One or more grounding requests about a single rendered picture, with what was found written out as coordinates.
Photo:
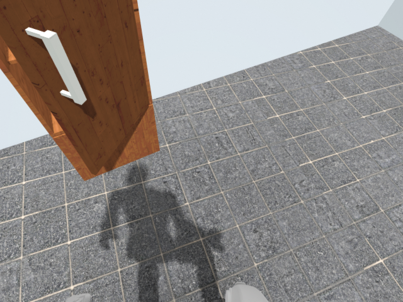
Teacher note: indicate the cupboard door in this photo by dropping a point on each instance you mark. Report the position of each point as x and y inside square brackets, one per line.
[101, 41]

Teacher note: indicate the handle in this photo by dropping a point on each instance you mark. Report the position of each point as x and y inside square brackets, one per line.
[61, 61]

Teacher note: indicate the right robot thigh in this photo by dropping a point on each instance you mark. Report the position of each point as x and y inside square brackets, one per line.
[244, 293]

